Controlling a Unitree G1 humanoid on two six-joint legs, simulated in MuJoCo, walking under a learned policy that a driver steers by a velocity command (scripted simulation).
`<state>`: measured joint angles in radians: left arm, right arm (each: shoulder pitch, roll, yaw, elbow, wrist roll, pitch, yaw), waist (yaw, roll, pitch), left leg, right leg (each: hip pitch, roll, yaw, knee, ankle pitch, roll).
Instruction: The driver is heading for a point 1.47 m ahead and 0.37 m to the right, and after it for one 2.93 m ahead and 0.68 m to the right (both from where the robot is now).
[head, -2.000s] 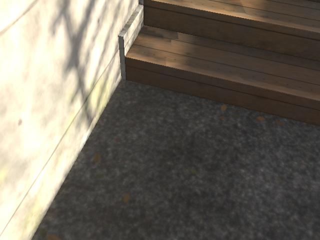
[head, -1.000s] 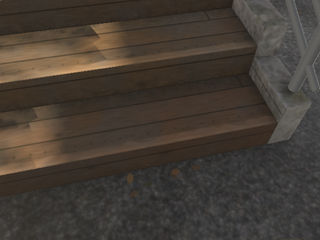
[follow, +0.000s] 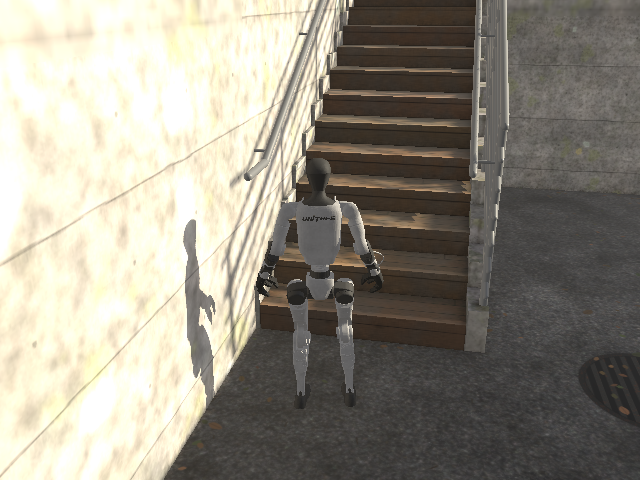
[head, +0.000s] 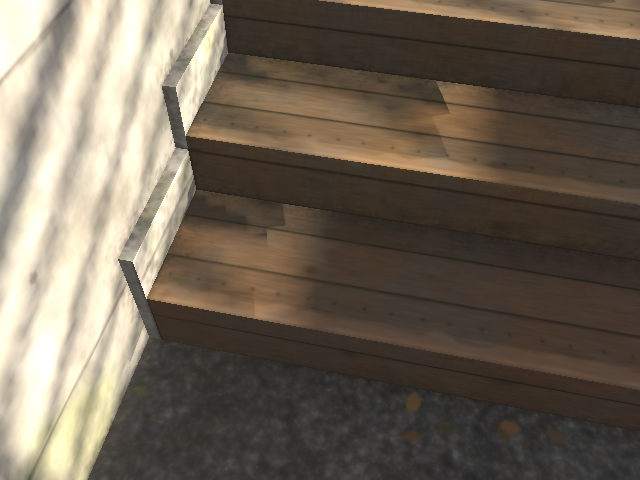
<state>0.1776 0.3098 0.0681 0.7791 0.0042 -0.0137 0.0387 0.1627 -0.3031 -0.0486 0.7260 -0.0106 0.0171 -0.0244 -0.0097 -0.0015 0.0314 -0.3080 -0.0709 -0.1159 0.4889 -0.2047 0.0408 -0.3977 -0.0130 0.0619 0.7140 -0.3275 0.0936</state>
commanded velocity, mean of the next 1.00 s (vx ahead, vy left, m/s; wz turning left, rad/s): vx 0.00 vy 0.00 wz -0.36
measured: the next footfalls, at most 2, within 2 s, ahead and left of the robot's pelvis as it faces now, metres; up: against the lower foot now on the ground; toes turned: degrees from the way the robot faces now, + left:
right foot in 0.04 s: +0.06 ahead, -0.15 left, +0.00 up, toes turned +2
right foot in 0.64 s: +0.02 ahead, -0.18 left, +0.00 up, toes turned -19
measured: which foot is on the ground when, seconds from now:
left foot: down 0.00-0.64, up 0.66-1.00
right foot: up 0.00-0.02, down 0.04-0.36, up 0.38-0.62, down 0.64-1.00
